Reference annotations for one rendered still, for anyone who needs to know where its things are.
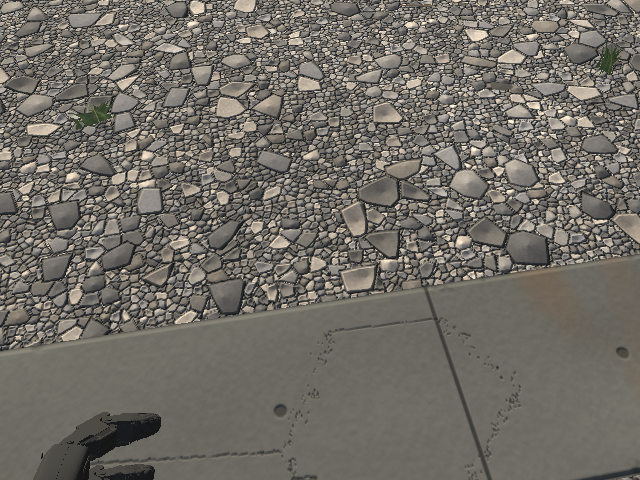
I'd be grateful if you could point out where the left robot hand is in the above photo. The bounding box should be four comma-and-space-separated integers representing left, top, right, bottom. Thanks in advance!
33, 412, 161, 480

